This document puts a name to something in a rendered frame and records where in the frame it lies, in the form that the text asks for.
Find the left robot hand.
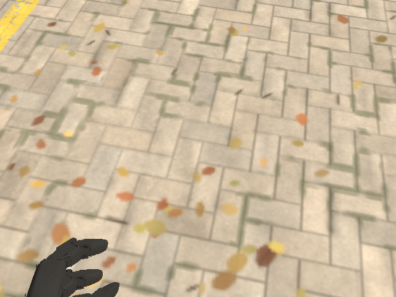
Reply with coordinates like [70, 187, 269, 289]
[25, 238, 119, 297]

